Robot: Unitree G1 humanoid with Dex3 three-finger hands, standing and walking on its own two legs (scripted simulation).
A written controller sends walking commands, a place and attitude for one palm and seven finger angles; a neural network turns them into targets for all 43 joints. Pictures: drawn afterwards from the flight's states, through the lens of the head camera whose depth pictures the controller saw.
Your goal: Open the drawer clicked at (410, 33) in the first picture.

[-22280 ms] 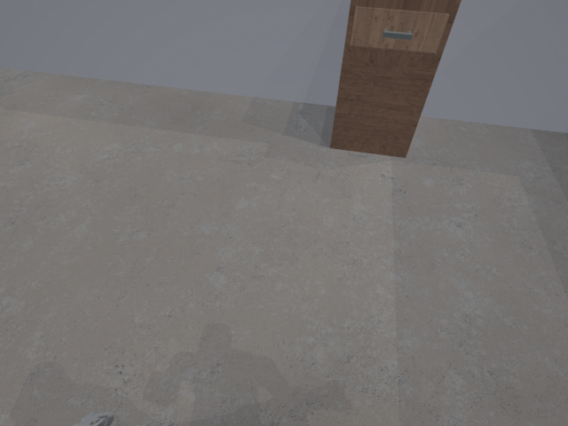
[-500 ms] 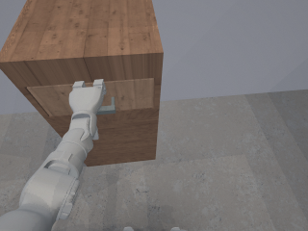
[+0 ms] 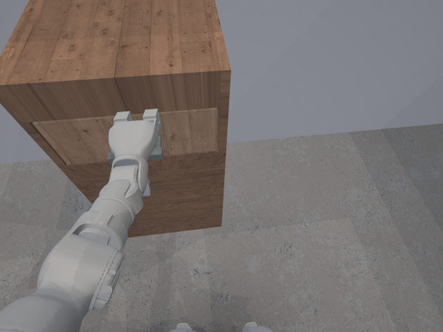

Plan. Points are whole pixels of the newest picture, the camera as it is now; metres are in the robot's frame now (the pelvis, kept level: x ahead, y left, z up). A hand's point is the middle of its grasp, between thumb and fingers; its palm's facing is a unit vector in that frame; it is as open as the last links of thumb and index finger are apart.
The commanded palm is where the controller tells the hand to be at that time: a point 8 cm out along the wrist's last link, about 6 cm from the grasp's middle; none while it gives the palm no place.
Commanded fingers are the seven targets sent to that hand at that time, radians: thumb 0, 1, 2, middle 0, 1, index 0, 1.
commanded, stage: lower the fingers behind the handle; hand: left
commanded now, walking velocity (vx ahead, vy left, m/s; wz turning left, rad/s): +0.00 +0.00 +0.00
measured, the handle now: (136, 148) +0.52 +0.17 -0.05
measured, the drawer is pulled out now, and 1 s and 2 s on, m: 0.00 0.00 0.00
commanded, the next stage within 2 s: close the thumb around the handle in 1.46 s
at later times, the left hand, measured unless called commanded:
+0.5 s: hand (138, 165) +0.47 +0.16 -0.03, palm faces -0.04 -0.03 -1.00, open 13.8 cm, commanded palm +0.45 +0.15 +0.02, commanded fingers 0.00 -0.50 0.30 -0.30 -1.20 -0.30 -1.20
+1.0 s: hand (141, 171) +0.47 +0.16 -0.07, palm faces -0.05 -0.02 -1.00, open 13.8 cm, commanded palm +0.46 +0.15 -0.02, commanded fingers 0.00 -0.50 0.30 -0.30 -1.20 -0.30 -1.20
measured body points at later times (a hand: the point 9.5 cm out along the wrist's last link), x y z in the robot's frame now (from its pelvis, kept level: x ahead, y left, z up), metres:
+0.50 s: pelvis -0.01 +0.00 -0.02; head +0.10 +0.00 +0.42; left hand +0.47 +0.16 +0.02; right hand +0.01 -0.27 -0.15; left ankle -0.01 +0.08 -0.69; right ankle -0.02 -0.10 -0.69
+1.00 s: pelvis -0.01 +0.00 -0.04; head +0.11 +0.01 +0.40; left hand +0.47 +0.16 -0.01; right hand +0.00 -0.26 -0.17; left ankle -0.01 +0.08 -0.69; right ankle -0.02 -0.10 -0.69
